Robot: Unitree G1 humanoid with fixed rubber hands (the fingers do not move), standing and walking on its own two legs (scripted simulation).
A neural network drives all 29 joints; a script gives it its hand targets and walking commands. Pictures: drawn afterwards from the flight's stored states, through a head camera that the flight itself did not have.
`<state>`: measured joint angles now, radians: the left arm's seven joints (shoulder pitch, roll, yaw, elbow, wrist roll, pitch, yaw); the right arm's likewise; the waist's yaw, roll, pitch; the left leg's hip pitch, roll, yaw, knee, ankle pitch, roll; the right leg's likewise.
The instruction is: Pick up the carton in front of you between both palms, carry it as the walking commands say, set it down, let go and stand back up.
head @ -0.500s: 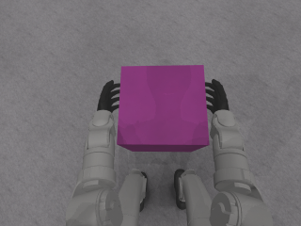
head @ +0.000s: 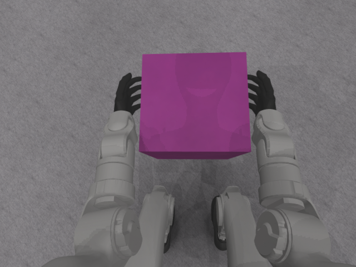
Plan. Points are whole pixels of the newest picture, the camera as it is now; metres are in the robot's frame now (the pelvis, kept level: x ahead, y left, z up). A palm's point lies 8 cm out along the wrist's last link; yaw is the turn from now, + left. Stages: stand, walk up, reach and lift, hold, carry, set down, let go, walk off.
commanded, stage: set down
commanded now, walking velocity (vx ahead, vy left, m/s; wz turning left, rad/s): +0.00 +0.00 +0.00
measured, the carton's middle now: (192, 116) +0.45 +0.01 -0.17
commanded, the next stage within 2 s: none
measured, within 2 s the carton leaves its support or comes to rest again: rests again in 1.90 s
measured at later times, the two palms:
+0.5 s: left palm (140, 114) +0.48 +0.16 -0.24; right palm (243, 111) +0.49 -0.14 -0.25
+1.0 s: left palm (147, 116) +0.50 +0.16 -0.35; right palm (235, 111) +0.52 -0.14 -0.35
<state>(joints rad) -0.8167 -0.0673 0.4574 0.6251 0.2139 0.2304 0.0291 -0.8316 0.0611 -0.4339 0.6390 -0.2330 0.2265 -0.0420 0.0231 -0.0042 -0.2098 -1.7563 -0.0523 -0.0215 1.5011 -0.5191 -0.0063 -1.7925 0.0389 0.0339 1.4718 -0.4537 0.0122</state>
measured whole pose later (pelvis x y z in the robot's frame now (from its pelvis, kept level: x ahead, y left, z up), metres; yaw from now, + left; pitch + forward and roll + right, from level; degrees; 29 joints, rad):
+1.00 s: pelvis -0.03 +0.00 -0.20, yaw +1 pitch +43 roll +0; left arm -1.31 0.17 0.30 0.84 0.00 0.24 0.14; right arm -1.37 -0.20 -0.29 0.91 -0.03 0.23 -0.12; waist 0.01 -0.01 0.21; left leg -2.29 -0.08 0.00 2.19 -0.64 -0.02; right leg -2.34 0.04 0.02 2.15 -0.56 0.02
